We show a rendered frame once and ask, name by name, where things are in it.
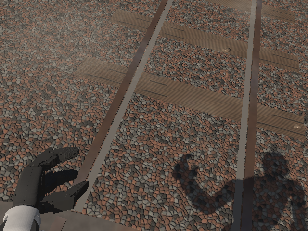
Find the left robot forearm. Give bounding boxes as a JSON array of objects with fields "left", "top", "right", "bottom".
[{"left": 0, "top": 205, "right": 41, "bottom": 231}]

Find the robot left hand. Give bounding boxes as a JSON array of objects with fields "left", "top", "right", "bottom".
[{"left": 11, "top": 147, "right": 89, "bottom": 214}]

